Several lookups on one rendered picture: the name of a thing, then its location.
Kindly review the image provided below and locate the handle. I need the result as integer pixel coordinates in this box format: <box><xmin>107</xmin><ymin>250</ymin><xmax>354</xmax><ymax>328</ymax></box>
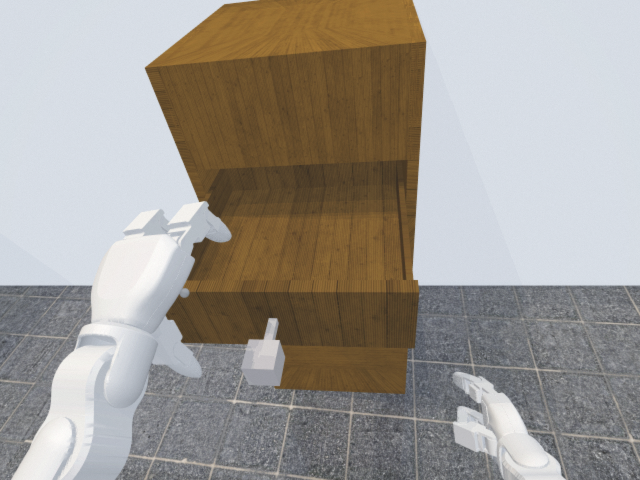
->
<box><xmin>241</xmin><ymin>318</ymin><xmax>285</xmax><ymax>386</ymax></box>

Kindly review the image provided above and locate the cabinet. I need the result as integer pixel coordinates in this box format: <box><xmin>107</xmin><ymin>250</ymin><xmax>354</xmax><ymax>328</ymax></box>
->
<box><xmin>145</xmin><ymin>0</ymin><xmax>426</xmax><ymax>394</ymax></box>

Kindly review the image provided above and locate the robot right hand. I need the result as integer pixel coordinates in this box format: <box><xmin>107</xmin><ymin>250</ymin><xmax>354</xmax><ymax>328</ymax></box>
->
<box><xmin>453</xmin><ymin>372</ymin><xmax>529</xmax><ymax>465</ymax></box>

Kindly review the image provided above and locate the robot left hand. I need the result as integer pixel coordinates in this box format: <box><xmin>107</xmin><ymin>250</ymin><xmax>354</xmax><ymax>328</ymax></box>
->
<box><xmin>91</xmin><ymin>201</ymin><xmax>232</xmax><ymax>378</ymax></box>

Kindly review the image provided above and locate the right robot forearm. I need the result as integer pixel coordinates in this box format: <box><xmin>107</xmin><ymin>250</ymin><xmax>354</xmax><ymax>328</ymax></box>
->
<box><xmin>497</xmin><ymin>433</ymin><xmax>566</xmax><ymax>480</ymax></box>

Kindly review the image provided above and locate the left robot forearm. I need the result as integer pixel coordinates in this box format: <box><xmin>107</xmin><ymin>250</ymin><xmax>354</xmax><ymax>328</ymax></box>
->
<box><xmin>11</xmin><ymin>321</ymin><xmax>158</xmax><ymax>480</ymax></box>

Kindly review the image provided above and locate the drawer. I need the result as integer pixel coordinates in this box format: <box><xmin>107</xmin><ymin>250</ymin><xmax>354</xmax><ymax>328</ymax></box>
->
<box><xmin>165</xmin><ymin>160</ymin><xmax>419</xmax><ymax>348</ymax></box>

